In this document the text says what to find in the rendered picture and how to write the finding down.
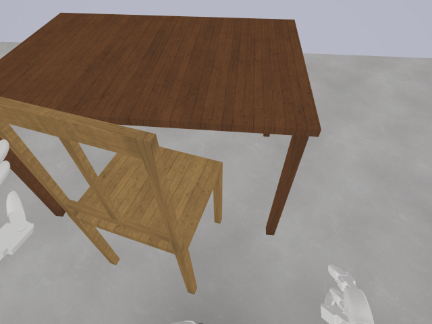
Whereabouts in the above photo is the robot right hand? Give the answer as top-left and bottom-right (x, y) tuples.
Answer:
(321, 265), (374, 324)

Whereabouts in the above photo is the table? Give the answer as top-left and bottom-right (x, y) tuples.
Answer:
(0, 13), (321, 235)

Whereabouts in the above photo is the robot left hand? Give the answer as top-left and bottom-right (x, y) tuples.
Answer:
(0, 139), (34, 260)

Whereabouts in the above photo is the chair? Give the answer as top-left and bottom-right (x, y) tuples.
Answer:
(0, 97), (223, 294)

